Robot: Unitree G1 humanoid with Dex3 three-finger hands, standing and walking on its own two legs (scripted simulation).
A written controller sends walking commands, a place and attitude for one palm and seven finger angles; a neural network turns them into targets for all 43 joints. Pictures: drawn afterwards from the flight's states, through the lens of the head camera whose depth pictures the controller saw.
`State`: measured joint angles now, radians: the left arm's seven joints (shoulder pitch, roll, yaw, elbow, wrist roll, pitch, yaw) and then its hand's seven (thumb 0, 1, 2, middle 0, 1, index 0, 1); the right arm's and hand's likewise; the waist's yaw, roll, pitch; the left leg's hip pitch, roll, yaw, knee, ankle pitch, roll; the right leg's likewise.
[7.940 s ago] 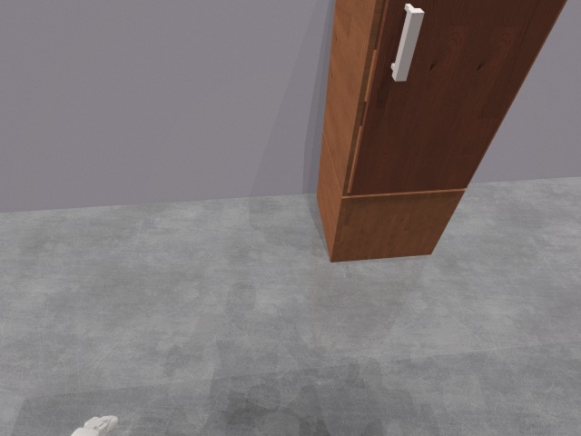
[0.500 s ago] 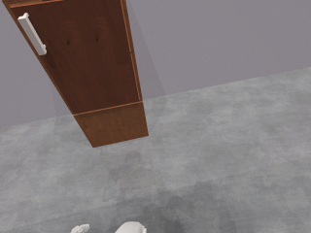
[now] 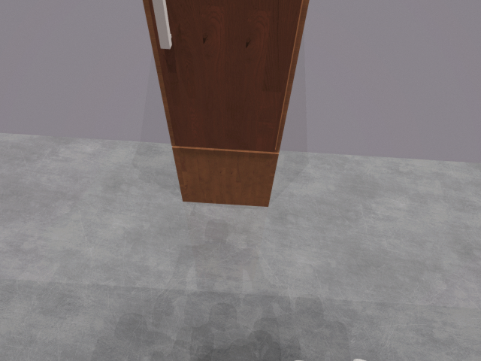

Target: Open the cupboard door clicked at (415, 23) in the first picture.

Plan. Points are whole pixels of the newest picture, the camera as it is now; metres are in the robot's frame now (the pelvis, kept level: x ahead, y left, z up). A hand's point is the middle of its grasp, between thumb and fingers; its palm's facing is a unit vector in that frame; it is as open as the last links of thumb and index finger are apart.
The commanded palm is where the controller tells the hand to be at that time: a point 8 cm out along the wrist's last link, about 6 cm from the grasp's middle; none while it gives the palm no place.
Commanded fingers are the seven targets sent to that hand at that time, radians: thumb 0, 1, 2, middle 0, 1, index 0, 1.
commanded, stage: take the last steps up to it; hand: left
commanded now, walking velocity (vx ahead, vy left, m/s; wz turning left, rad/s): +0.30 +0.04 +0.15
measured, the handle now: (163, 15) +0.87 +0.29 +0.15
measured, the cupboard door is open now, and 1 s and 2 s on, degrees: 0 0 0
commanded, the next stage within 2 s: come to a stop and stand still in 1.04 s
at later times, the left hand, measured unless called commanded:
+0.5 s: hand out of the picture -0.03 +0.12 -0.15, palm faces +0.21 -0.96 -0.17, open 7.4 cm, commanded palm none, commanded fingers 0.00 0.90 0.90 -0.20 -0.30 -0.20 -0.30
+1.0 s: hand (139, 260) +0.33 +0.25 -0.15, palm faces +0.11 -0.97 -0.21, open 7.4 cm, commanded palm none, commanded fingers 0.00 0.90 0.90 -0.20 -0.30 -0.20 -0.30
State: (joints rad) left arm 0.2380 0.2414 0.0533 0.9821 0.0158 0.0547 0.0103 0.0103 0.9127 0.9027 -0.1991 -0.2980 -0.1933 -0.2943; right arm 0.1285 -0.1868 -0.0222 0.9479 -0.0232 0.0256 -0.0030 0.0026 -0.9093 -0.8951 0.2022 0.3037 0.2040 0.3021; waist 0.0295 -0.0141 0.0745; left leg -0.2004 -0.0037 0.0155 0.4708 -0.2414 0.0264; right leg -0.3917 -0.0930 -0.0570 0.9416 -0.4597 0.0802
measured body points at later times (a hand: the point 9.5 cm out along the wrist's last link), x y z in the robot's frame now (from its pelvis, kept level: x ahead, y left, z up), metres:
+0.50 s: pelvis +0.08 -0.01 +0.01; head +0.09 -0.02 +0.45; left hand -0.04 +0.17 -0.14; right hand +0.12 -0.24 -0.16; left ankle +0.14 +0.16 -0.68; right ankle +0.00 -0.12 -0.74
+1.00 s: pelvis +0.24 +0.06 +0.00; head +0.25 +0.05 +0.45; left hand +0.32 +0.31 -0.14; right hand +0.25 -0.16 -0.16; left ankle +0.19 +0.15 -0.74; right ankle +0.35 -0.06 -0.70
